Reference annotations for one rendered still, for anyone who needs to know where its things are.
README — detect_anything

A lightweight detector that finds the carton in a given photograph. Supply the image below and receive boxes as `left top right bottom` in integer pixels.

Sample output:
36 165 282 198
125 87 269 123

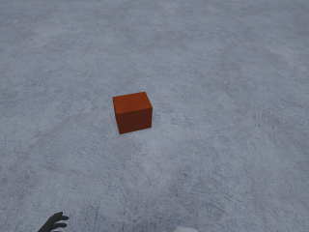
112 92 153 134

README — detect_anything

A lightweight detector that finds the robot left hand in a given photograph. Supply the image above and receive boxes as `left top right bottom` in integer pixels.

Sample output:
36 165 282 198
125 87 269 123
38 212 69 232

